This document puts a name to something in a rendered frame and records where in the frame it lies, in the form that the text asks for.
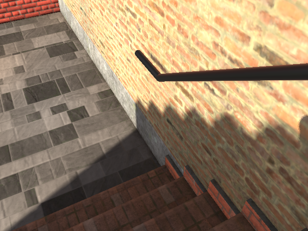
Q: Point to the stairs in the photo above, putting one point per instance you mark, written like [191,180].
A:
[153,201]

